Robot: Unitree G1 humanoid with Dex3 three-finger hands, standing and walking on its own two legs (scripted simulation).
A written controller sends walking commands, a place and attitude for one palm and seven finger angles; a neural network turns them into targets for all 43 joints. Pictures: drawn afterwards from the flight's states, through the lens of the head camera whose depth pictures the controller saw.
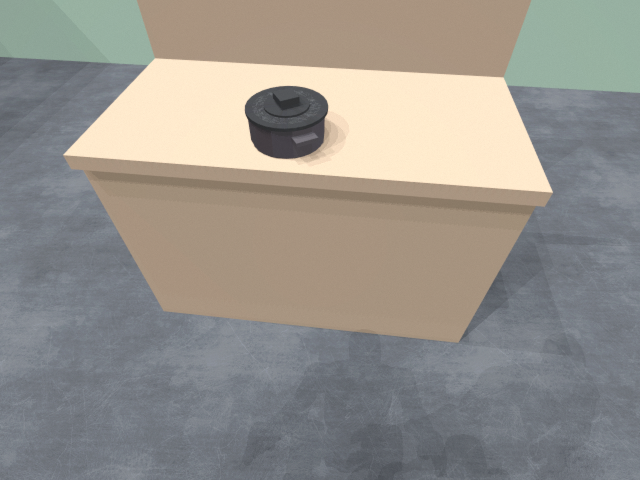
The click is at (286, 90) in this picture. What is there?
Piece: lid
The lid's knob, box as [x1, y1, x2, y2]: [273, 88, 299, 107]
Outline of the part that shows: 291,88 273,92 273,98 280,107 299,102 298,96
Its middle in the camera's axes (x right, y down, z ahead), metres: -0.08 -0.31 +0.86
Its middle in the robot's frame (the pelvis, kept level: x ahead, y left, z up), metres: +0.85 +0.13 +0.05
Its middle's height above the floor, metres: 0.83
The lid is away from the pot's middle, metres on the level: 0.00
